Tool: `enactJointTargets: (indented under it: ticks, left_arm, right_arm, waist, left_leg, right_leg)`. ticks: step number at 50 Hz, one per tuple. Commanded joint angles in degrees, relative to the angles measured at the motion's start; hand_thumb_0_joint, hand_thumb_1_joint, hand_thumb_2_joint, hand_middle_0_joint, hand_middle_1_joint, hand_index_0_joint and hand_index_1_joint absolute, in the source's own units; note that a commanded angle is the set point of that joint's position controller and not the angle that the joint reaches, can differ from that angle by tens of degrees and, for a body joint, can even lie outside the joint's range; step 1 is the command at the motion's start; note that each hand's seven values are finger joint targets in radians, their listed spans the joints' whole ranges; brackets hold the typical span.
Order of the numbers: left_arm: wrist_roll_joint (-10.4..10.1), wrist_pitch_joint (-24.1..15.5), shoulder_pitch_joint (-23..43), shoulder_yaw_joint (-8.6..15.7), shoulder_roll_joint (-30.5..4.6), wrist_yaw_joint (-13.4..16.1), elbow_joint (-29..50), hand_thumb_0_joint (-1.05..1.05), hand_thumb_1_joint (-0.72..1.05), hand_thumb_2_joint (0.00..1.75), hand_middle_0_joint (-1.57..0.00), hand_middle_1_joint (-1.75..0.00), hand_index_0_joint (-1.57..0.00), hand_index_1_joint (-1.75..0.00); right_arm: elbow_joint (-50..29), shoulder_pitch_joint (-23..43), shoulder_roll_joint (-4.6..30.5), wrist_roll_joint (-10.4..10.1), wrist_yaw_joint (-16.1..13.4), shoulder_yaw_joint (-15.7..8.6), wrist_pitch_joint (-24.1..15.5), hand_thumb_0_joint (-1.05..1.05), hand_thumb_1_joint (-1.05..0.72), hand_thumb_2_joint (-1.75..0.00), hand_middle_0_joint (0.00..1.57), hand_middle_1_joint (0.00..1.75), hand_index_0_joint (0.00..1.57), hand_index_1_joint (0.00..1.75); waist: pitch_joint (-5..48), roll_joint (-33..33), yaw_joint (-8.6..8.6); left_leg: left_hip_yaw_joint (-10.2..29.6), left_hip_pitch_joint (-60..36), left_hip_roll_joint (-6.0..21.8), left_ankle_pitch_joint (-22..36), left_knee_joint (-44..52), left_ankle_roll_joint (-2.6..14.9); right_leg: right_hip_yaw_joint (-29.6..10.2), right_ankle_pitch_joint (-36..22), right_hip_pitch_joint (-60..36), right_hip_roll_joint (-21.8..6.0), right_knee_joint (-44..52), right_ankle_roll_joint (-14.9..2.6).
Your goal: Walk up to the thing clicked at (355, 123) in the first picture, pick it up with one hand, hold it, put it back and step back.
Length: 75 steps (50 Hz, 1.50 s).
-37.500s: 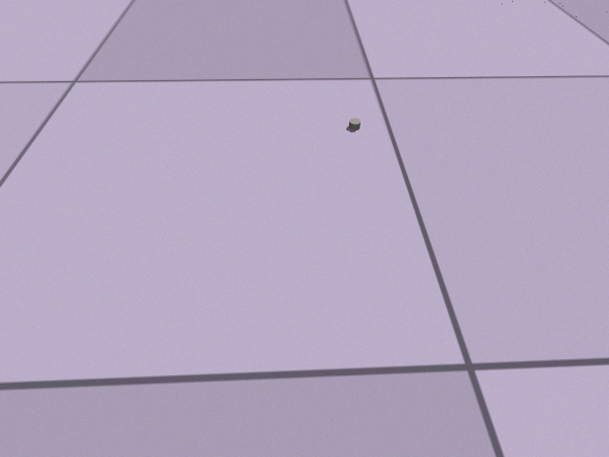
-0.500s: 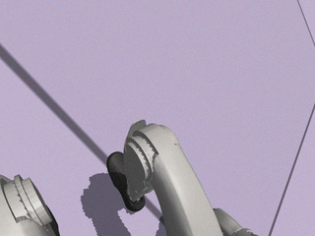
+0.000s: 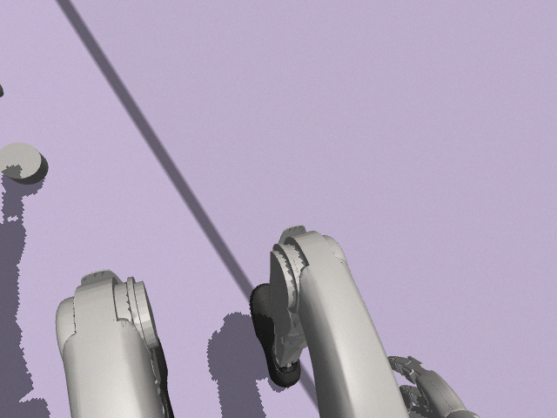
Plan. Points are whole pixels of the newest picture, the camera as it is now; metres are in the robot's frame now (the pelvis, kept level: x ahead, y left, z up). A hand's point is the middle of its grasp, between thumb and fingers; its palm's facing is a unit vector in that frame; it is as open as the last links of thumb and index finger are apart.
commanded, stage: withdraw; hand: left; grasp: from above
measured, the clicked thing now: (23, 164) +0.53 +0.30 -0.34
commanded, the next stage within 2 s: home in 0.26 s
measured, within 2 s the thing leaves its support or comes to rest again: neither
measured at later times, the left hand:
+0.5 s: hand out of the picture +0.53 +0.33 -0.16, palm faces -0.40 -0.05 -0.91, open 13.1 cm
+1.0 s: hand out of the picture +0.33 +0.28 +0.04, palm faces -0.21 -0.71 -0.67, open 7.6 cm
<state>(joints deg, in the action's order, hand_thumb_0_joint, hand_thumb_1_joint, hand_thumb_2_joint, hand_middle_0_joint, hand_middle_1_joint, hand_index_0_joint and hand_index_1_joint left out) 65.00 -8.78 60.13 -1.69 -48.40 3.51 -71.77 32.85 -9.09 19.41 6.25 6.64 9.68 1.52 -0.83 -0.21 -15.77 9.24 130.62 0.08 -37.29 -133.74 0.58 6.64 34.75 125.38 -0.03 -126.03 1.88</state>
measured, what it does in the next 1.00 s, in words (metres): rises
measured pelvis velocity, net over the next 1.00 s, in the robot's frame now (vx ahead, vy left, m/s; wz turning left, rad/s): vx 0.01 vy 0.00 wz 0.10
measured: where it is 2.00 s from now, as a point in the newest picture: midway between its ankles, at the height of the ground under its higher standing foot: (219, 377)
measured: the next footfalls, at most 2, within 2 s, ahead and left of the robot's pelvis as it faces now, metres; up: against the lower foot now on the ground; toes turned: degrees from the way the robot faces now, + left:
none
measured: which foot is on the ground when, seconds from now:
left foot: down 0.00-1.00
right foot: down 0.00-1.00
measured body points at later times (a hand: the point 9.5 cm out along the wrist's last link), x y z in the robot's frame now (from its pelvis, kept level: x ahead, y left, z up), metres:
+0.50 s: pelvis +0.01 +0.00 -0.02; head +0.27 +0.08 +0.33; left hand +0.55 +0.33 -0.11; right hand +0.04 -0.25 -0.11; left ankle +0.08 +0.12 -0.32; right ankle +0.12 -0.12 -0.32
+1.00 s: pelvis +0.01 +0.00 +0.14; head +0.17 +0.06 +0.56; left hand +0.34 +0.32 +0.08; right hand +0.23 -0.24 +0.05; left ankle +0.08 +0.12 -0.32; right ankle +0.12 -0.13 -0.32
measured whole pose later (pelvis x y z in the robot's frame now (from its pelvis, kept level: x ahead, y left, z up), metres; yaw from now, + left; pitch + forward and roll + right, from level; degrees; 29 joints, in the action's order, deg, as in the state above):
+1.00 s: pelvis +0.01 +0.00 +0.14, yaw +6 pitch +31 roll -6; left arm 25.0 7.1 14.4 1.5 -28.2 0.5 -25.1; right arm 32.5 -4.9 16.0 -1.3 0.6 0.0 0.4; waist 11.4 1.5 -4.4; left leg 4.8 102.5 0.5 -36.5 -107.6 0.6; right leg 3.5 34.7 99.3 -0.9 -102.9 1.7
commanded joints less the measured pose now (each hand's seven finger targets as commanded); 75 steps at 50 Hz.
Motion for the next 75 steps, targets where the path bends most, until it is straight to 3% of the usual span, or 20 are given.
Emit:
enactJointTargets:
  ticks: [1, 5, 7, 13, 14, 16, 20, 25, 27, 29, 31, 34, 38, 40, 43, 46, 53, 60, 68, 75]
  left_arm:
    - [3.0, -3.4, 21.7, 5.4, -18.0, 6.6, 6.2, 0.0, -0.48, 0.99, -0.11, -0.96, -0.1, -0.97]
    - [6.0, -4.2, 24.9, 3.7, -16.2, 11.6, -1.2, 0.0, -0.5, 0.99, -0.08, -0.98, -0.08, -0.98]
    - [7.0, -4.3, 28.4, 4.6, -19.1, 13.6, -1.2, 0.0, -0.51, 1.0, -0.08, -0.98, -0.08, -0.98]
    - [7.8, -2.1, 31.4, 6.3, -21.8, 16.0, -1.7, 0.0, -0.48, 0.96, -0.12, -0.95, -0.12, -0.95]
    - [8.0, -1.7, 31.6, 7.1, -23.4, 15.9, -0.4, 0.0, -0.48, 0.96, -0.12, -0.95, -0.12, -0.95]
    - [7.7, -0.2, 27.3, 7.1, -21.7, 14.9, -1.4, 0.0, -0.46, 0.94, -0.14, -0.93, -0.13, -0.93]
    - [5.9, 2.2, 18.7, 8.9, -23.1, 11.2, 5.2, 0.0, -0.26, 0.97, -0.26, -0.73, -0.23, -0.73]
    - [-1.1, 4.0, 9.8, 10.7, -19.8, 3.8, 14.1, 0.0, 0.14, 0.9, -0.23, -0.54, -0.21, -0.55]
    - [-4.7, 3.9, 5.4, 11.9, -18.2, 1.1, 23.4, 0.0, 0.28, 0.87, -0.21, -0.45, -0.2, -0.47]
    - [-10.0, 4.0, 0.1, 12.8, -15.5, -1.4, 33.3, 0.0, 0.44, 0.83, -0.2, -0.36, -0.19, -0.37]
    - [-15.8, 4.7, -4.9, 12.8, -11.7, -3.3, 38.4, 0.0, 0.6, 0.81, -0.19, -0.29, -0.18, -0.29]
    - [-22.8, 6.1, -11.3, 12.7, -6.9, -4.1, 42.3, 0.0, 0.84, 0.87, -0.19, -0.29, -0.19, -0.29]
    - [-29.3, 7.9, -17.8, 7.7, 2.0, -4.1, 47.5, 0.0, 0.9, 0.9, -0.2, -0.3, -0.2, -0.3]
    - [-32.1, 8.9, -21.5, 7.5, 3.4, -3.7, 49.2, 0.0, 0.9, 0.9, -0.2, -0.3, -0.2, -0.3]
    - [-36.1, 11.1, -25.2, 7.3, 5.4, -2.8, 54.5, 0.0, 0.9, 0.9, -0.2, -0.3, -0.2, -0.3]
    - [-39.7, 13.4, -27.4, 8.9, 6.3, -1.1, 60.2, 0.0, 0.9, 0.9, -0.2, -0.3, -0.2, -0.3]
    - [-48.2, 18.8, -43.6, 7.6, 14.7, 1.0, 58.9, 0.0, 0.9, 0.9, -0.2, -0.3, -0.2, -0.3]
    - [-58.5, 23.2, -53.1, 8.2, 19.1, 1.6, 67.4, 0.0, 0.9, 0.9, -0.2, -0.3, -0.2, -0.3]
    - [-65.8, 27.5, -66.0, 8.4, 25.3, 1.9, 74.4, 0.0, 0.9, 0.9, -0.2, -0.3, -0.2, -0.3]
    - [-69.1, 31.0, -78.8, 8.5, 28.6, 1.3, 82.7, 0.0, 0.9, 0.9, -0.2, -0.3, -0.2, -0.3]
  right_arm:
    - [1.0, -11.8, 13.5, 0.4, -2.1, -3.9, 1.1, 0.0, -0.89, -0.9, 0.2, 0.3, 0.2, 0.3]
    - [1.7, -10.6, 13.1, 1.4, -2.1, -2.8, 0.8, 0.0, -0.89, -0.9, 0.2, 0.3, 0.2, 0.3]
    - [1.9, -10.6, 13.8, 1.8, -2.2, -2.6, 0.5, 0.0, -0.89, -0.9, 0.2, 0.3, 0.2, 0.3]
    - [1.9, -12.9, 14.5, 2.6, -2.1, -2.6, -1.0, 0.0, -0.9, -0.9, 0.2, 0.3, 0.2, 0.3]
    - [1.7, -13.0, 14.9, 2.5, -2.0, -2.8, -1.0, 0.0, -0.9, -0.9, 0.2, 0.3, 0.2, 0.3]
    - [0.8, -13.8, 15.7, 2.3, -1.9, -3.2, -1.1, 0.0, -0.9, -0.9, 0.2, 0.3, 0.2, 0.3]
    - [-0.6, -14.9, 15.1, 1.1, -1.4, -4.7, 0.3, 0.0, -0.88, -0.89, 0.2, 0.3, 0.2, 0.3]
    - [-1.2, -17.0, 14.9, 0.0, -0.9, -7.5, 2.5, 0.0, -0.89, -0.9, 0.2, 0.3, 0.2, 0.3]
    - [-2.2, -16.8, 14.6, -0.9, -1.0, -9.1, 3.1, 0.0, -0.89, -0.9, 0.2, 0.3, 0.2, 0.3]
    - [-3.1, -15.8, 14.1, -2.1, -1.2, -10.8, 3.5, 0.0, -0.9, -0.9, 0.2, 0.3, 0.2, 0.3]
    - [-2.6, -14.5, 12.5, -3.3, -1.9, -11.7, 3.6, 0.0, -0.9, -0.9, 0.2, 0.3, 0.2, 0.3]
    - [-2.4, -12.6, 10.9, -4.5, -3.2, -12.6, 3.1, 0.0, -0.9, -0.9, 0.2, 0.3, 0.2, 0.3]
    - [-2.2, -9.2, 9.8, -5.8, -4.0, -13.9, 1.7, 0.0, -0.9, -0.9, 0.2, 0.3, 0.2, 0.3]
    - [-2.6, -8.3, 9.1, -6.2, -4.5, -14.3, 0.7, 0.0, -0.9, -0.9, 0.2, 0.3, 0.2, 0.3]
    - [-3.6, -5.8, 8.3, -6.9, -5.3, -14.3, -0.7, 0.0, -0.9, -0.9, 0.2, 0.3, 0.2, 0.3]
    - [-4.5, -3.9, 7.4, -7.8, -6.6, -14.1, -2.3, 0.0, -0.9, -0.9, 0.2, 0.3, 0.2, 0.3]
    - [-5.1, 0.2, 4.7, -8.9, -9.2, -12.8, -5.9, 0.0, -0.9, -0.9, 0.2, 0.3, 0.2, 0.3]
    - [-7.3, 1.0, 2.8, -9.1, -11.0, -11.6, -8.7, 0.0, -0.9, -0.9, 0.2, 0.3, 0.2, 0.3]
    - [-7.9, -1.9, 0.6, -9.0, -14.5, -10.0, -11.6, 0.0, -0.9, -0.9, 0.2, 0.3, 0.2, 0.3]
    - [-10.1, -4.4, -0.4, -8.6, -17.0, -9.6, -13.7, 0.0, -0.9, -0.9, 0.2, 0.3, 0.2, 0.3]
  waist:
    - [37.2, 19.6, -2.2]
    - [34.0, 22.4, -4.77]
    - [35.5, 23.5, -4.97]
    - [41.4, 27.2, -5.45]
    - [43.5, 27.7, -4.64]
    - [43.2, 28.0, -4.23]
    - [50.5, 29.0, -0.06]
    - [48.4, 23.7, 2.02]
    - [53.0, 24.3, 4.44]
    - [57.3, 25.7, 6.71]
    - [55.7, 21.3, 6.8]
    - [48.0, 13.8, 6.99]
    - [42.3, 13.1, 6.97]
    - [42.5, 13.4, 8.02]
    - [42.1, 14.0, 9.04]
    - [45.5, 13.5, 9.93]
    - [34.9, 8.5, 10.03]
    - [32.2, 7.9, 10.43]
    - [26.0, 6.6, 10.67]
    - [21.2, 5.1, 11.84]
  left_leg:
    - [-4.5, -25.0, -0.3, 8.2, 11.5, 0.3]
    - [-4.2, -25.2, -0.1, 4.1, 12.0, 0.25]
    - [-3.8, -25.4, 0.0, 2.2, 11.7, 0.42]
    - [-4.6, -28.0, 0.4, 7.1, 10.1, 0.15]
    - [-4.7, -28.4, 0.4, 8.2, 9.6, 0.14]
    - [-4.6, -29.8, 0.1, 11.2, 9.6, -0.16]
    - [-5.3, -33.8, -0.1, 17.4, 10.8, -0.15]
    - [-5.7, -31.9, -0.6, 18.2, 13.2, 0.01]
    - [-6.0, -35.1, -0.8, 18.1, 15.4, -0.15]
    - [-5.5, -40.0, -0.9, 17.5, 18.8, -0.32]
    - [-5.8, -39.2, -0.7, 14.6, 21.2, 0.47]
    - [-5.5, -35.7, -0.6, 8.4, 24.4, 1.6]
    - [-3.7, -40.9, 0.0, 1.7, 31.5, 1.21]
    - [-3.1, -44.9, 0.6, 1.5, 35.0, 0.99]
    - [-2.0, -49.3, 0.9, -2.4, 40.8, 0.96]
    - [-2.1, -55.6, 0.9, -0.3, 44.6, 0.82]
    - [-2.7, -61.8, 0.4, 2.4, 53.4, 0.68]
    - [-2.7, -71.9, 0.5, 3.4, 62.9, 0.63]
    - [-3.9, -81.8, 0.4, 10.3, 72.5, 0.47]
    - [-6.0, -89.5, -0.3, 16.2, 79.7, 0.46]
  right_leg:
    - [2.7, -7.3, -18.3, 2.6, 9.7, -4.61]
    - [3.1, -4.1, -13.4, 3.1, 8.4, -4.85]
    - [3.1, -2.6, -13.1, 3.1, 8.0, -4.64]
    - [3.7, -7.9, -15.7, 2.7, 6.0, -4.33]
    - [3.7, -8.7, -15.7, 2.8, 5.7, -4.48]
    - [4.3, -10.6, -14.5, 2.2, 5.6, -4.76]
    - [3.6, -14.3, -19.5, 2.1, 6.7, -4.78]
    - [2.8, -14.4, -23.3, 2.2, 10.1, -5.28]
    - [2.1, -13.9, -25.6, 1.9, 11.6, -5.56]
    - [1.4, -12.4, -25.8, 1.5, 13.2, -5.63]
    - [0.4, -11.3, -26.9, 1.6, 15.7, -5.05]
    - [-0.4, -7.8, -26.4, 1.7, 20.0, -4.53]
    - [-0.8, -2.9, -26.7, 1.2, 25.0, -4.42]
    - [-0.9, -3.3, -28.9, 1.3, 26.7, -4.02]
    - [-1.2, -2.1, -33.3, 1.1, 30.0, -3.36]
    - [-1.8, -4.2, -39.2, 1.0, 33.6, -3.04]
    - [-3.6, -4.2, -49.0, 0.7, 44.5, -3.17]
    - [-4.6, -5.3, -61.4, 0.9, 54.8, -2.84]
    - [-4.8, -10.8, -74.7, 1.1, 66.7, -2.72]
    - [-4.4, -15.4, -86.3, 1.3, 76.4, -2.35]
